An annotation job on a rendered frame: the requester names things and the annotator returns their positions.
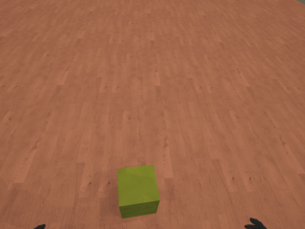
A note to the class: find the robot right hand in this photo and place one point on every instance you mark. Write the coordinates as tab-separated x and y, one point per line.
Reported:
256	224

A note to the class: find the carton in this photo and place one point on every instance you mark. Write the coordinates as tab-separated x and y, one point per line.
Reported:
137	191

